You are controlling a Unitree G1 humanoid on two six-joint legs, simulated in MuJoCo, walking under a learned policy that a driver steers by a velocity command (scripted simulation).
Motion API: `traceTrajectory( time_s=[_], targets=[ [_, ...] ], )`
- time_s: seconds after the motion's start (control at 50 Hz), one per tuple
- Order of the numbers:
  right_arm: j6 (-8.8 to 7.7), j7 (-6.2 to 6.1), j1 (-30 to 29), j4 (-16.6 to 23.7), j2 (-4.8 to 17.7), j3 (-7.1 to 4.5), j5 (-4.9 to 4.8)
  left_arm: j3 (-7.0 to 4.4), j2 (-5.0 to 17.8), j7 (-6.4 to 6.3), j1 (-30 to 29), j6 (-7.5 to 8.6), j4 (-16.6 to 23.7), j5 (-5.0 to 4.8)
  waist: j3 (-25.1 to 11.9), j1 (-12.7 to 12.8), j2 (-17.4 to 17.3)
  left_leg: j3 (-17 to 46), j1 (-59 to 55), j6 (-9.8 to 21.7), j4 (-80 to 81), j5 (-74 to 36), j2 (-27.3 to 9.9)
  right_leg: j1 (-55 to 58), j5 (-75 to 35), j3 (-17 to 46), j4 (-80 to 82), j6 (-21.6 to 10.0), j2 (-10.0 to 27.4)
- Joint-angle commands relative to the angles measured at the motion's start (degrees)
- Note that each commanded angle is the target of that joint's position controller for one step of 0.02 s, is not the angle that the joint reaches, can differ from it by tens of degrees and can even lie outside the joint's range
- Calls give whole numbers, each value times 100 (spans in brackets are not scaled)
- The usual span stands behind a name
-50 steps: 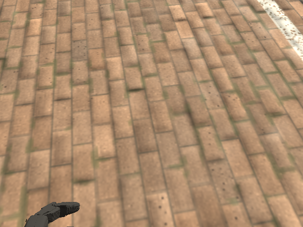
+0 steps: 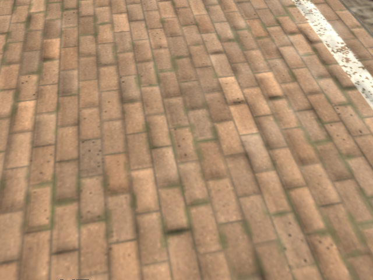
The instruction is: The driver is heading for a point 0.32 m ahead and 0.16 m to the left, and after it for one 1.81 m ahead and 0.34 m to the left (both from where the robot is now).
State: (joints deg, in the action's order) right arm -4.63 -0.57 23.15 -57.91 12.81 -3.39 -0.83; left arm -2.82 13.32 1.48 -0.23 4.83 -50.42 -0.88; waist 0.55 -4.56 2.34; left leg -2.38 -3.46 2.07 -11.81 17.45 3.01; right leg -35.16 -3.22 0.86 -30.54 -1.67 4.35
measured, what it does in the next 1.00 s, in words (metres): walks ahead, turning left: right foot, then left foot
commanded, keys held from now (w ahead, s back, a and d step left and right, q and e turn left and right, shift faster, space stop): w+q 0.62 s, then w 0.38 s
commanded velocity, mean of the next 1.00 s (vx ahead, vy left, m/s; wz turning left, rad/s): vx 0.50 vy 0.00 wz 0.40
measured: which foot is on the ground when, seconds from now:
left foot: down 0.00-0.08, up 0.10-0.58, down 0.60-1.00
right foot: up 0.00-0.06, down 0.08-0.62, up 0.64-1.00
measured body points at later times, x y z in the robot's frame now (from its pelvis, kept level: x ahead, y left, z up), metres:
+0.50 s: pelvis +0.27 -0.01 +0.00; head +0.29 +0.01 +0.45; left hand +0.21 +0.26 -0.14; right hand +0.51 -0.20 -0.10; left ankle +0.40 +0.18 -0.69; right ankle +0.20 -0.14 -0.74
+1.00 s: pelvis +0.52 +0.13 +0.01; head +0.54 +0.15 +0.46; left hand +0.58 +0.43 -0.11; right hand +0.68 -0.11 -0.11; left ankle +0.42 +0.16 -0.74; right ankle +0.78 +0.05 -0.68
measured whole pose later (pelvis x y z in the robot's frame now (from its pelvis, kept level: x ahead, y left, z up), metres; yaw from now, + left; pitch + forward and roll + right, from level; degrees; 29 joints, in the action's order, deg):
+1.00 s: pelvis +0.52 +0.13 +0.01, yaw +26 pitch +1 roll +1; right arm -4.5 -0.2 19.0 -49.3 13.6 -4.0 -0.4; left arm -3.9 15.4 0.7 3.0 4.8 -50.0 -0.5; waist 0.9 -3.1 2.8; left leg 0.8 1.2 4.7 -13.3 13.5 5.0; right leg -38.5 -5.9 1.8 -36.1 0.9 6.6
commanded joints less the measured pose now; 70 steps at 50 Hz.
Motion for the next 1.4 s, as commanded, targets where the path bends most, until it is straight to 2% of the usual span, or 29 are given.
traceTrajectory(
  time_s=[0.02, 0.06, 0.08, 0.1, 0.12, 0.14, 0.18, 0.28, 0.4, 0.5, 0.56, 0.6, 0.62, 0.64, 0.66, 0.68, 0.7, 0.74, 0.84, 0.96, 1.06, 1.12, 1.16, 1.18, 1.2, 1.22, 1.24, 1.28, 1.4],
  targets=[
    [49, -70, 102, 146, 1043, -248, -36, -142, 624, 62, -403, 183, 461, -24, 341, 309, -684, 1015, -27, 790, -254, -2704, -1797, 154, 451, 23, 295, -102, -126],
    [87, -58, -146, 243, 982, -221, -16, -348, 1008, 7, 854, 223, 117, -12, -449, 964, -731, 813, 357, 567, -1589, -3976, -1395, 2102, 565, -208, 380, -326, -381],
    [87, -46, -218, 408, 765, -126, 55, -465, 1391, -54, 1960, 230, -92, 90, -1345, 1362, -381, 568, 1473, 351, -3204, -2869, -996, 3957, 542, 598, 74, -661, 443],
    [-9, -13, 587, 456, -11, 74, 11, -568, 1811, -60, 2496, 177, -234, 121, -2265, 1052, 1108, 278, 3794, -76, -5364, 355, -52, 6110, 1510, 3119, 505, -1495, 1933],
    [-100, 0, 408, 396, 440, -21, -101, -407, 1267, -67, 2452, 157, -193, 93, -2389, 1169, 1107, 1043, 4337, -29, -6218, 1614, -170, 5963, 2125, 3945, 1127, -1445, 1973],
    [-130, -7, -105, 574, 841, -144, -216, -309, 952, -96, 1957, 158, -121, 60, -1468, 1106, 822, 1004, 4763, 36, -6469, 1255, -467, 5205, 2253, 3062, 1261, -1157, 1817],
    [-79, -69, -588, 691, 784, -192, -134, -208, 614, -92, 1182, 177, -40, 105, -507, 788, 192, 796, 4409, 86, -6055, 374, -955, 3494, 1678, 1808, 1688, -906, 1456],
    [263, -58, -574, 871, 384, -234, -103, -253, 669, -146, 963, 243, -192, 162, 52, 357, 216, 818, 4062, 57, -5348, -377, -1272, 2397, 866, 346, 2378, -910, 1217],
    [225, 127, -1547, 1240, 343, -180, -34, -331, 935, -281, 1234, 169, -244, 155, 286, 581, -2, 459, 4228, -39, -3568, -1923, -1142, 2758, 249, -798, 2451, -747, 1023],
    [241, 314, -2381, 1680, 358, -109, -44, -407, 1148, -292, 1717, -1, -335, 25, 546, 845, -30, 40, 4394, 127, -2695, -1539, -980, 3721, -119, -1159, 2109, -638, 1297],
    [272, 378, -2103, 1805, 629, -226, -48, -475, 1369, -301, 1587, -122, -265, -52, 198, 512, 230, -389, 3621, 420, -2573, -672, -524, 4086, -2456, -1394, 1109, -462, 1369],
    [280, 321, -568, 1441, 1157, -535, -86, -456, 1380, -308, 1419, -203, -188, -82, -634, -340, 114, -564, 1449, 788, -2078, -906, 47, 3508, -3165, -1645, -1044, -173, 1040],
    [331, 184, 220, 1275, 1778, -744, -84, -343, 1075, -307, 1512, -157, -38, 96, -1141, -521, -789, 1002, -224, 1162, -1927, -944, -869, 1932, -892, -1679, -2978, 139, 741],
    [257, 187, -178, 1433, 2156, -735, -76, -120, 353, -241, 1837, 53, 286, 149, -1701, 193, -1942, 4484, -1667, 2256, -835, 202, -2156, -362, 3556, -737, -4835, 426, -561],
    [183, 239, 19, 1491, 1584, -538, 2, -199, 852, -149, 1305, 291, 312, -105, -1943, -198, -1070, 4726, -1755, 2082, -318, 172, -2315, -905, 3511, 330, -5151, 247, -359],
    [117, 248, -72, 1385, 1241, -446, 46, -226, 932, -105, 1065, 374, 331, -272, -1296, -157, -870, 3749, -1292, 1811, -434, -376, -2162, -1194, 3073, 240, -4981, 78, -99],
    [65, 251, -482, 1443, 1058, -385, 23, -216, 869, -143, 1037, 393, 256, -182, -814, 91, -386, 2935, -393, 1588, -492, -1073, -1906, -930, 2594, 238, -4463, 21, 206],
    [24, 214, -1102, 1584, 728, -265, 111, -293, 937, -176, 1153, 255, 107, -13, -530, 453, -479, 2087, 781, 1362, -322, -1920, -1558, -130, 2139, 285, -3787, 27, 525],
    [-75, 77, -761, 1386, 977, -302, 60, -247, 682, -197, 737, 5, 223, 104, -155, 458, -402, 1391, 1157, 1335, 183, -2613, -1391, -327, 1114, 158, -2451, 319, 483],
    [-51, 1, -334, 1107, 987, -275, 36, -149, 509, -80, -199, 77, 440, 35, 210, 88, -614, 907, 984, 990, 345, -1850, -1185, -197, -569, -40, -495, 269, 144],
    [38, -31, 31, 811, 1026, -298, 13, -105, 580, 79, -667, 169, 675, 0, 438, -20, -651, 1049, 24, 967, -50, -2260, -1613, -535, -37, -45, 98, 7, -4],
    [110, -70, -140, 795, 1168, -334, 6, -183, 819, 131, -153, 209, 593, 0, 96, 340, -858, 997, -268, 773, -674, -3933, -1665, 333, 622, -243, 230, -252, -284],
    [151, -64, -330, 858, 1076, -261, 26, -385, 1233, 66, 1429, 197, 157, 62, -954, 1116, -729, 621, 444, 491, -2543, -4731, -1178, 2746, 365, -240, 155, -621, -294],
    [101, -31, 203, 954, 627, -122, 106, -498, 1697, 22, 2317, 183, 20, 161, -1925, 1094, 273, 401, 2406, 138, -4685, -2593, -519, 5039, 635, 1785, 50, -1348, 1123],
    [-21, 17, 539, 848, 335, -13, 32, -443, 1547, 66, 2572, 156, -125, 86, -2451, 1005, 1341, 872, 3841, -31, -6005, 1593, 223, 6006, 1678, 3991, 975, -1849, 1828],
    [-110, 50, -33, 932, 890, -132, -100, -322, 1151, 55, 2309, 143, -108, -30, -1744, 1141, 836, 1170, 4527, 63, -6526, 1518, -136, 5589, 2559, 3696, 1253, -1545, 1614],
    [-161, 55, -542, 1099, 1022, -155, -162, -266, 986, 29, 1782, 125, 7, -28, -956, 1036, 475, 914, 4753, 127, -6406, 936, -466, 4696, 2489, 2908, 1419, -1312, 1450],
    [-134, -2, -830, 1139, 973, -204, -35, -167, 735, 31, 1138, 127, 136, 125, -225, 667, 40, 733, 4233, 116, -5748, 124, -928, 3115, 1569, 1936, 1792, -1149, 1067],
    [59, -50, -1052, 1251, 642, -166, 59, -198, 970, -63, 1339, 171, -50, 102, 34, 458, 97, 584, 4226, -200, -4374, -938, -1219, 2491, 277, 868, 2393, -1233, 822]
  ],
)
Next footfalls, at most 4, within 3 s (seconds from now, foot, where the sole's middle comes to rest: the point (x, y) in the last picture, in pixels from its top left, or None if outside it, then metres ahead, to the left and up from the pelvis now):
0.08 right None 0.24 -0.14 -0.77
0.60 left None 0.46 0.18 -0.77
1.16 right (145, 190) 0.85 0.12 -0.77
1.70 left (63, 160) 1.02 0.47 -0.77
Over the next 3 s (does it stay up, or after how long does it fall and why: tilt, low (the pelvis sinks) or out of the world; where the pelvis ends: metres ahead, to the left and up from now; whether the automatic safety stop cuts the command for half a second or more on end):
stays up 1.62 0.44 0.01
